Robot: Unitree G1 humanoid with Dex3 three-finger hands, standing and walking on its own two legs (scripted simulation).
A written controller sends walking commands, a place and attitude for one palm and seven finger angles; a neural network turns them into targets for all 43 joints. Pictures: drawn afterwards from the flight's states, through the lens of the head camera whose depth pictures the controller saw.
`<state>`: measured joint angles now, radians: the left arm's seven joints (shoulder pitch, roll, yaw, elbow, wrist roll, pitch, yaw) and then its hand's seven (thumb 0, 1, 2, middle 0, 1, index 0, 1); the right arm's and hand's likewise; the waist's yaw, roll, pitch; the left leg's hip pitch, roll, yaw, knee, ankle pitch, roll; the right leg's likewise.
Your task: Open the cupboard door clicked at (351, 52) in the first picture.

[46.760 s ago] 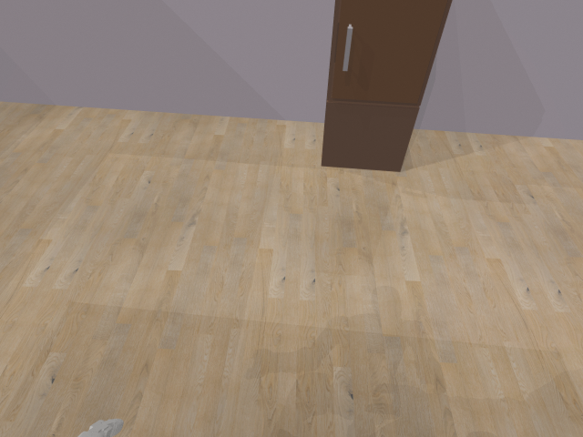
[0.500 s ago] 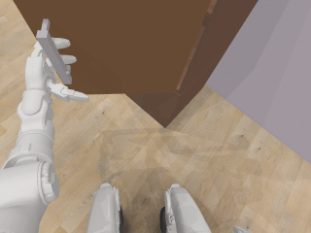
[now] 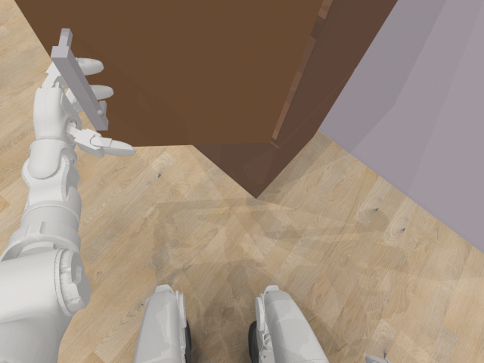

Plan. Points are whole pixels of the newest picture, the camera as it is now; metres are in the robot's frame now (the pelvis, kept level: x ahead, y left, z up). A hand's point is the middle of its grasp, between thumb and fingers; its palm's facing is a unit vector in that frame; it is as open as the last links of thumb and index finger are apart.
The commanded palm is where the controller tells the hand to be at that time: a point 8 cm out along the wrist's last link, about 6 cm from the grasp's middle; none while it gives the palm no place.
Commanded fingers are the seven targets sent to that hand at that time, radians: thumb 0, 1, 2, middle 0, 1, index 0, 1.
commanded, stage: close the thumb around the handle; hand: left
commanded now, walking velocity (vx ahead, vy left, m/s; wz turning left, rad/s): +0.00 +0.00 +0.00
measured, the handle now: (86, 85) +0.55 +0.22 +0.04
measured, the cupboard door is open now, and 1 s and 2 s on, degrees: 47 51 90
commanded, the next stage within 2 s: pull the door open along its arc in 0.62 s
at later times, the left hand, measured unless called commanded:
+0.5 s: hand (95, 113) +0.50 +0.21 +0.04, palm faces +0.03 -1.00 -0.02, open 6.2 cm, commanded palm +0.48 +0.24 +0.04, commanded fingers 0.00 0.90 0.90 -0.40 -1.35 -0.40 -1.35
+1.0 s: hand (101, 128) +0.47 +0.19 +0.04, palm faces +0.04 -1.00 -0.01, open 5.7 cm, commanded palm +0.42 +0.23 +0.04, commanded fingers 0.00 0.90 0.90 -0.40 -1.35 -0.40 -1.35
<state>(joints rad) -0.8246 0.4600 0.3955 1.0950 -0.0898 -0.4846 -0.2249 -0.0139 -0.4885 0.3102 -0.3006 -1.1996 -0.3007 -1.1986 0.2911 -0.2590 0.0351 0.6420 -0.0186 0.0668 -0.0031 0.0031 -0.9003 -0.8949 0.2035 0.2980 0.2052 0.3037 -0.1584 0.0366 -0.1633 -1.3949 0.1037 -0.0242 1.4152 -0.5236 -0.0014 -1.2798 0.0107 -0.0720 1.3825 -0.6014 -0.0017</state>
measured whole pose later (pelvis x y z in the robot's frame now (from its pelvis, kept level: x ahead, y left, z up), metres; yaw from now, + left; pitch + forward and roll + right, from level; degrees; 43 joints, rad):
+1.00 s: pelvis +0.01 +0.00 +0.01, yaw +0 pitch +28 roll -4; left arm -0.63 0.37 0.35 0.92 -0.14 -0.49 -0.20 0.01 0.76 0.79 -0.36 -1.35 -0.35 -1.35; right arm 0.30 -0.24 0.02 0.63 -0.01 0.08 0.02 0.00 -0.90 -0.89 0.20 0.30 0.20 0.30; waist -0.13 0.04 -0.18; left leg -1.33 0.10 0.00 1.37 -0.53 0.00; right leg -1.22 0.01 -0.05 1.34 -0.60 0.01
